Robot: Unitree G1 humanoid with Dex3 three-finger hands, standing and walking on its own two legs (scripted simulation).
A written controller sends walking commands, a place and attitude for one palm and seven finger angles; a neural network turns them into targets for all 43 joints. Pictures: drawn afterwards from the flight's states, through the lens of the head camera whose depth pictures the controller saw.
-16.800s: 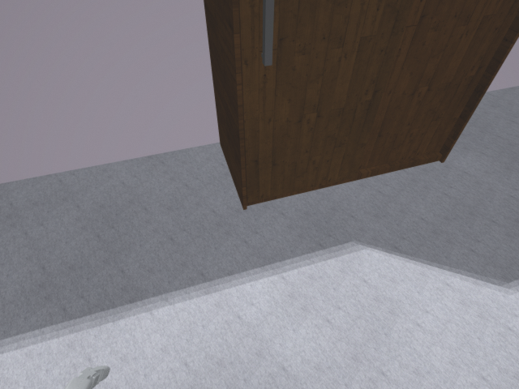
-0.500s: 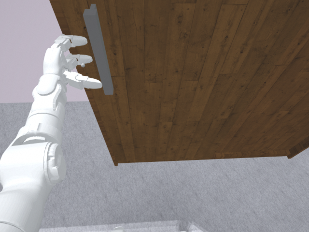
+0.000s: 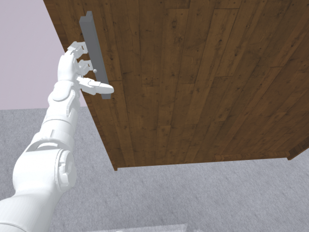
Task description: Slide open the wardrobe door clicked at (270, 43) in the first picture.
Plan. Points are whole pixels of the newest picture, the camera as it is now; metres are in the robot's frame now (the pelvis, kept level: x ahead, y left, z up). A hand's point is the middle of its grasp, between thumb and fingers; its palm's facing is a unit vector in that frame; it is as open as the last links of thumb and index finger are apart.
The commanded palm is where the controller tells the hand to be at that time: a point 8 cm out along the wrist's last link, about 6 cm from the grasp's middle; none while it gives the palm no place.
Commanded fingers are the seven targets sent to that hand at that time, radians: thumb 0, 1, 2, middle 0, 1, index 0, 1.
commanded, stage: slide the fingers in behind the handle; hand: left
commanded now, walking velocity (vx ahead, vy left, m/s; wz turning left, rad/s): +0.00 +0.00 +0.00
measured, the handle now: (99, 60) +0.54 +0.12 +0.15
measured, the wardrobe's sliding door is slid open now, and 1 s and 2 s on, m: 0.00 0.00 0.00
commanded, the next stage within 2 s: grip the handle and tug to test in 1.26 s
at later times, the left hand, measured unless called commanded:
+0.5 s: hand (104, 71) +0.48 +0.10 +0.15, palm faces -0.03 -1.00 +0.00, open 14.0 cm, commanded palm +0.46 +0.16 +0.15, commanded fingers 0.00 -0.50 0.30 -0.30 -1.20 -0.30 -1.20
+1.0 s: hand (104, 72) +0.48 +0.10 +0.15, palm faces +0.00 -1.00 -0.01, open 14.0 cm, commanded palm +0.46 +0.16 +0.15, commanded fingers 0.00 -0.50 0.30 -0.30 -1.20 -0.30 -1.20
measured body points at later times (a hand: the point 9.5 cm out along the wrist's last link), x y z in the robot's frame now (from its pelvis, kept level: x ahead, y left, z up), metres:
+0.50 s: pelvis +0.01 -0.01 +0.00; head +0.05 -0.02 +0.45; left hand +0.48 +0.16 +0.16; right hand +0.05 -0.27 -0.12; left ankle +0.03 +0.13 -0.71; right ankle -0.02 -0.13 -0.71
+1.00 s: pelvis +0.00 +0.00 +0.01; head +0.04 -0.01 +0.45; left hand +0.48 +0.16 +0.15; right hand +0.05 -0.26 -0.12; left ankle +0.03 +0.13 -0.71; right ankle -0.02 -0.13 -0.71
